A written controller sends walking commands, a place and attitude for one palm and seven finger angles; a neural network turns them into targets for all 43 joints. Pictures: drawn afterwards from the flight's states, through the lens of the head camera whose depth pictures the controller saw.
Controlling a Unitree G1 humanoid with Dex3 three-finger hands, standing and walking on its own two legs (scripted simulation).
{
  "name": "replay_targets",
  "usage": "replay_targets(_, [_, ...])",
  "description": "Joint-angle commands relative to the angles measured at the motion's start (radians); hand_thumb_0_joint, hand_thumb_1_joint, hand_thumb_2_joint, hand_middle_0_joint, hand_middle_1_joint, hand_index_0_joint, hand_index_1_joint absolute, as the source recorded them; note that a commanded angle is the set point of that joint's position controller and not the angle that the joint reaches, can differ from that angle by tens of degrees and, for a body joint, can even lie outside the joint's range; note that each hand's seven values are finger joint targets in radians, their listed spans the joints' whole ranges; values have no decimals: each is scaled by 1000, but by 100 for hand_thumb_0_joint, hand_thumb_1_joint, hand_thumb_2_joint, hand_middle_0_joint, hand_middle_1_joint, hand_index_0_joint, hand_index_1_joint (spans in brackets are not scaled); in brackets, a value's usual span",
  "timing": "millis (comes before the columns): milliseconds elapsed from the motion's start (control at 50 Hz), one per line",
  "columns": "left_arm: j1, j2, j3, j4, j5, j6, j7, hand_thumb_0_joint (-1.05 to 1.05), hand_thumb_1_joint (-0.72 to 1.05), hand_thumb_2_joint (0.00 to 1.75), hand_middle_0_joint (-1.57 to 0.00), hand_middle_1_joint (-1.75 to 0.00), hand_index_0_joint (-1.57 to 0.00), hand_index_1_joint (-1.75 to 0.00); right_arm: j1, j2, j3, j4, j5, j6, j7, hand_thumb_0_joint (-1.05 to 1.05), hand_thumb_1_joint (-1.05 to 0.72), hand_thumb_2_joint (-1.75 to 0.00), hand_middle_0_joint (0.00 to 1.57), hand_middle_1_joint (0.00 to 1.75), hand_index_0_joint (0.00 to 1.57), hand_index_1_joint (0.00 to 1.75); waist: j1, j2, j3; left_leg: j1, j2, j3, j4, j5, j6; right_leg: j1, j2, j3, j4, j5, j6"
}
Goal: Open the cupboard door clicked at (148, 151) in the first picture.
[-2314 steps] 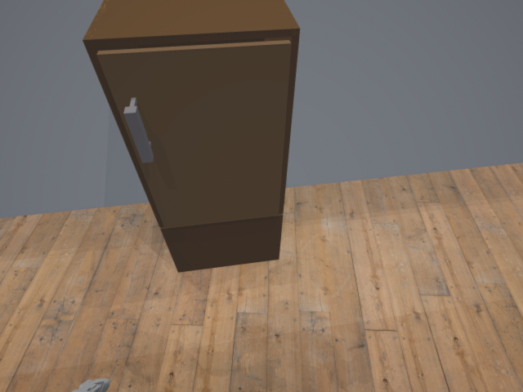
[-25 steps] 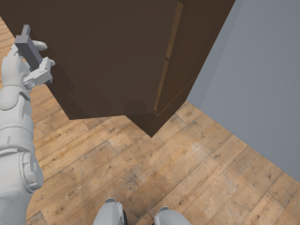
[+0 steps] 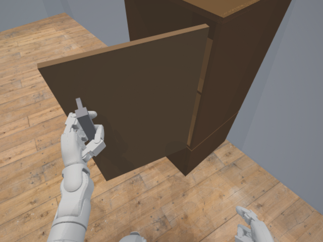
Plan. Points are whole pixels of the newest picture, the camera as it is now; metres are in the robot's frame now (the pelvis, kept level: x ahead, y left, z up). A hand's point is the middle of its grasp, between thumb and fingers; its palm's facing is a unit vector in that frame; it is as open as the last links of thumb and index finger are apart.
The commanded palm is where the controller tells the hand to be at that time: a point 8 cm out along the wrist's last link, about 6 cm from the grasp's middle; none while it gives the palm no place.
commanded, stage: pull the door open along its arc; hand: left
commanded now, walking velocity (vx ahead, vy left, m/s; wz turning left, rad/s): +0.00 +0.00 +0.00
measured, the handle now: (88, 124) +0.39 +0.21 +0.07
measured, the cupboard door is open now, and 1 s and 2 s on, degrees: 74 92 94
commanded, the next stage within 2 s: open thumb and fingers to let go in 0.34 s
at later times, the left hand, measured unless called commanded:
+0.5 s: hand (131, 171) +0.27 +0.08 +0.07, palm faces +0.46 -0.89 +0.01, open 6.4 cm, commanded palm +0.23 +0.13 +0.06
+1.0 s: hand (128, 169) +0.27 +0.09 +0.06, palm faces +0.44 -0.90 +0.01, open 13.1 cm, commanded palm +0.23 +0.13 +0.06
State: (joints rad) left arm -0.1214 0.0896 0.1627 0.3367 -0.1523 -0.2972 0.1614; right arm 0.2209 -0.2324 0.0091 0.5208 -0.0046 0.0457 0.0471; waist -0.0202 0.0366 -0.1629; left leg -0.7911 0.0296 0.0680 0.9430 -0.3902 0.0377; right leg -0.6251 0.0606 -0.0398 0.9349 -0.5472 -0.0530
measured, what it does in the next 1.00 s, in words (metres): stands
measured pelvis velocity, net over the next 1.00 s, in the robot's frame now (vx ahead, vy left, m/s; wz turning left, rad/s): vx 0.00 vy -0.04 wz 0.07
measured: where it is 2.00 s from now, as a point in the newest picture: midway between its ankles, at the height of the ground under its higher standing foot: outside the picture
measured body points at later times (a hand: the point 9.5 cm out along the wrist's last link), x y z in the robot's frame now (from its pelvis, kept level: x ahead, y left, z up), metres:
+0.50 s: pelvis -0.01 -0.04 +0.00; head +0.01 -0.07 +0.45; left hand +0.24 +0.13 +0.07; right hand +0.14 -0.27 -0.11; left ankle +0.04 +0.10 -0.68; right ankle -0.05 -0.09 -0.68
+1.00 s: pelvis +0.00 -0.04 +0.00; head +0.02 -0.06 +0.45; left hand +0.24 +0.13 +0.06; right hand +0.18 -0.25 -0.10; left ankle +0.04 +0.10 -0.68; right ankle -0.05 -0.09 -0.68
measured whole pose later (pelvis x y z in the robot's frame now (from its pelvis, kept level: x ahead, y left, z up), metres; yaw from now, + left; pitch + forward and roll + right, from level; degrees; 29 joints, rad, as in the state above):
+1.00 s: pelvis +0.00 -0.04 +0.00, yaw +4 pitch +10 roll +2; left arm 0.17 -0.06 -0.11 0.13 -0.01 -0.30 0.45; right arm 0.21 -0.21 0.01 0.56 -0.05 0.06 0.01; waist 0.00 0.03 -0.15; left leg -0.71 0.00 0.01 0.89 -0.36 -0.01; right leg -0.54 0.05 -0.10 0.93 -0.56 -0.10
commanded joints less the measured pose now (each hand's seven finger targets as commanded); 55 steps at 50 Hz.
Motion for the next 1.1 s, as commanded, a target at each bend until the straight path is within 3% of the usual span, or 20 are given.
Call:
replay_targets(0, [-50, 144, 62, -250, 55, -52, 156, 0, 90, 90, -40, -135, -40, -135, 27, -118, -52, -109, -13, -20, -14, 0, -90, -90, 20, 30, 20, 30, 35, -90, -243, 308, -21, -75, -68, 341, -5, 62, -11, 24, -117, 565, 48])
replay_targets(80, [-26, 55, -24, -313, 84, -44, 220, 0, 90, 90, -40, -135, -40, -135, -18, -96, -42, -115, -21, -12, -22, 0, -90, -90, 20, 30, 20, 30, 37, -27, -214, 317, -26, -71, -81, 282, -10, 65, -29, 36, -145, 527, 47])
replay_targets(100, [-18, 59, -27, -313, 94, -41, 240, 0, 90, 90, -40, -135, -40, -135, -17, -98, -41, -110, -25, -11, -26, 0, -90, -90, 20, 30, 20, 30, 27, -73, -201, 300, -26, -76, -77, 266, -6, 70, -33, 48, -159, 527, 54])
replay_targets(180, [43, -11, -119, -358, 122, -31, 271, 0, 90, 90, -40, -135, -40, -135, -41, -87, -35, -124, -31, -10, -28, 0, -90, -90, 20, 30, 20, 30, 24, -36, -170, 300, -30, -77, -92, 221, -11, 78, -49, 59, -179, 507, 56])
replay_targets(200, [44, -6, -126, -363, 130, -30, 274, 0, 90, 90, -40, -135, -40, -135, -39, -88, -36, -122, -32, -10, -31, 0, -90, -90, 20, 30, 20, 30, 13, -78, -156, 288, -28, -81, -91, 211, -9, 83, -53, 69, -191, 510, 62])
replay_targets(280, [126, -94, -222, -424, 136, -34, 279, 0, 90, 90, -40, -135, -40, -135, -56, -76, -36, -137, -33, -23, -31, 0, -90, -90, 20, 30, 20, 30, 13, -89, -160, 284, -34, -84, -95, 192, -12, 113, -74, 89, -202, 545, 73])
replay_targets(320, [147, -116, -252, -434, 135, -33, 286, 0, 90, 90, -40, -135, -40, -135, -66, -75, -36, -137, -32, -30, -32, 0, -90, -90, 20, 30, 20, 30, 4, -122, -137, 264, -34, -89, -89, 172, -13, 118, -90, 117, -223, 548, 86])
replay_targets(380, [171, -147, -298, -458, 155, -38, 306, 0, 90, 90, -40, -135, -40, -135, -69, -72, -37, -137, -36, -42, -32, 0, -90, -90, 20, 30, 20, 30, 0, -121, -122, 251, -36, -94, -84, 151, -15, 109, -102, 134, -232, 522, 89])
replay_targets(420, [19, -94, -270, -439, 176, -54, 324, 0, 90, 90, -40, -135, -40, -135, -72, -77, -37, -106, -40, -46, -41, 0, -90, -90, 20, 30, 20, 30, -32, -161, -86, 212, -35, -105, -65, 119, -13, 72, -117, 164, -246, 476, 97])
replay_targets(480, [35, -57, -219, -393, 195, -75, 331, 0, 69, 81, -38, -133, -38, -133, -80, -65, -39, -87, -48, -46, -51, 0, -90, -90, 20, 30, 20, 30, -8, -154, -108, 172, -42, -105, -47, 105, -16, 98, -139, 206, -252, 470, 99])
replay_targets(500, [23, -47, -216, -391, 197, -80, 326, 0, 62, 78, -38, -132, -38, -132, -80, -65, -39, -82, -44, -44, -54, 0, -90, -90, 20, 30, 20, 30, -13, -162, -105, 171, -41, -106, -43, 107, -14, 99, -142, 221, -262, 472, 103])
replay_targets(520, [6, -64, -227, -395, 184, -83, 316, 0, 55, 75, -38, -131, -38, -131, -92, -62, -39, -80, -44, -43, -55, 0, -90, -90, 20, 30, 20, 30, -9, -131, -126, 174, -44, -101, -44, 106, -15, 112, -149, 226, -261, 483, 106])
replay_targets(640, [52, -93, -230, -397, 121, -79, 267, 0, 13, 57, -35, -127, -35, -127, -80, -66, -39, -79, -34, -41, -60, 0, -90, -90, 20, 30, 20, 30, 3, -103, -173, 235, -42, -98, -63, 173, -16, 159, -135, 183, -233, 643, 110])
replay_targets(700, [63, -89, -230, -381, 126, -75, 262, 0, -8, 48, -33, -124, -33, -124, -68, -73, -38, -81, -35, -41, -58, 0, -90, -90, 20, 30, 20, 30, -4, -154, -158, 234, -41, -102, -65, 190, -13, 157, -132, 167, -219, 700, 119])
replay_targets(820, [130, -106, -245, -395, 152, -79, 280, 0, -50, 30, -30, -120, -30, -120, -72, -71, -42, -102, -40, -37, -50, 0, -90, -90, 20, 30, 20, 30, 10, -139, -165, 253, -41, -96, -69, 214, -13, 141, -119, 128, -192, 705, 100])
replay_targets(860, [114, -114, -256, -415, 159, -79, 284, 0, -50, 30, -30, -120, -30, -120, -68, -70, -43, -106, -39, -34, -48, 0, -90, -90, 20, 30, 20, 30, 7, -135, -173, 262, -41, -94, -71, 221, -13, 141, -116, 119, -186, 704, 96])
replay_targets(880, [99, -129, -280, -431, 163, -79, 286, 0, -50, 30, -29, -115, -29, -115, -72, -71, -41, -110, -39, -34, -48, 0, -90, -90, 20, 30, 20, 30, 3, -124, -182, 270, -42, -93, -70, 221, -11, 131, -114, 117, -183, 699, 96])
replay_targets(960, [130, -118, -267, -444, 171, -70, 298, 0, -50, 30, -26, -95, -26, -95, -73, -68, -39, -113, -39, -28, -50, 0, -90, -90, 20, 30, 20, 30, 8, -120, -184, 273, -41, -94, -70, 235, -12, 136, -108, 107, -175, 705, 89])
replay_targets(1000, [122, -136, -297, -467, 185, -64, 307, 0, -50, 30, -24, -85, -24, -85, -72, -69, -39, -122, -40, -27, -47, 0, -90, -90, 20, 30, 20, 30, 3, -86, -182, 298, -37, -94, -68, 243, -9, 101, -95, 85, -170, 648, 77])
replay_targets(1080, [123, -146, -311, -460, 191, -58, 318, 0, -50, 30, -21, -65, -21, -65, -80, -69, -36, -122, -42, -28, -48, 0, -90, -90, 20, 30, 20, 30, -3, -99, -170, 295, -33, -100, -70, 219, -11, 70, -87, 73, -171, 578, 71])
